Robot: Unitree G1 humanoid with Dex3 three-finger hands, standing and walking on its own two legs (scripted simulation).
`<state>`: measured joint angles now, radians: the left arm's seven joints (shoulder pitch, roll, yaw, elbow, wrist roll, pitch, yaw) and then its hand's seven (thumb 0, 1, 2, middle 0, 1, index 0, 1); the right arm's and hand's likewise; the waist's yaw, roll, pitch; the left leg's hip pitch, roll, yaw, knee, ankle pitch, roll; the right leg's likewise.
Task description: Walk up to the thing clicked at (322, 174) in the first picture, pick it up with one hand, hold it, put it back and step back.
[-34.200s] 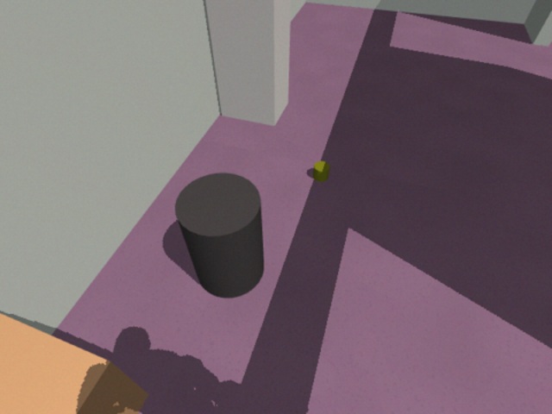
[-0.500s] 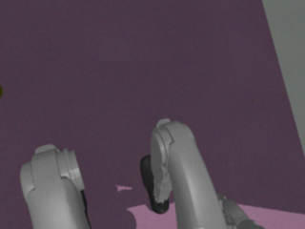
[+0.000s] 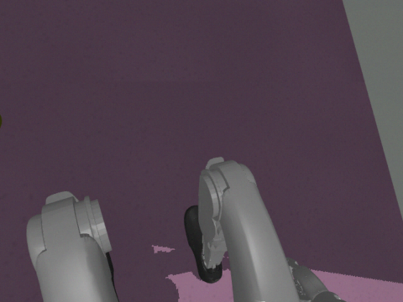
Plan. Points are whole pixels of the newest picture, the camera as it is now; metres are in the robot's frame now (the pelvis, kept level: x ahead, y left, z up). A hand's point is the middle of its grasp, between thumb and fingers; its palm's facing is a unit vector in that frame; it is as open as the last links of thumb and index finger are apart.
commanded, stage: approach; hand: left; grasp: from above
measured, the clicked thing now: out of the picture +0.49 +0.37 -0.28
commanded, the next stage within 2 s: close in in 0.38 s
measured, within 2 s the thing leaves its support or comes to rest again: neither
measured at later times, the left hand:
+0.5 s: hand out of the picture +0.47 +0.38 -0.16, palm faces -0.49 -0.12 -0.86, open 14.3 cm
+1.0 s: hand out of the picture +0.47 +0.36 -0.21, palm faces -0.42 -0.12 -0.90, open 14.3 cm
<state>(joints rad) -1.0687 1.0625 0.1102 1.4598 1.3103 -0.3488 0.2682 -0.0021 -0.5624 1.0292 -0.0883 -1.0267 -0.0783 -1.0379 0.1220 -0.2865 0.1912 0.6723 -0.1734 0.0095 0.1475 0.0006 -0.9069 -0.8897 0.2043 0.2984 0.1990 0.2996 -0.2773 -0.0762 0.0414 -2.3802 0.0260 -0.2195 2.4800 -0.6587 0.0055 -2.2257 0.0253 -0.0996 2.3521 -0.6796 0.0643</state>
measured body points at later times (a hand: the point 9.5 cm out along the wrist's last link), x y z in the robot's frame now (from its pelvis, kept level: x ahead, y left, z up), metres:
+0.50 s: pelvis +0.00 +0.00 +0.01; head +0.26 +0.10 +0.36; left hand +0.49 +0.38 -0.11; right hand +0.04 -0.27 -0.08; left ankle +0.07 +0.13 -0.28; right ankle +0.11 -0.14 -0.28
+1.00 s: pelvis +0.00 +0.00 -0.01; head +0.27 +0.13 +0.33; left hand +0.49 +0.37 -0.16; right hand +0.06 -0.26 -0.07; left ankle +0.07 +0.13 -0.28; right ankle +0.11 -0.13 -0.28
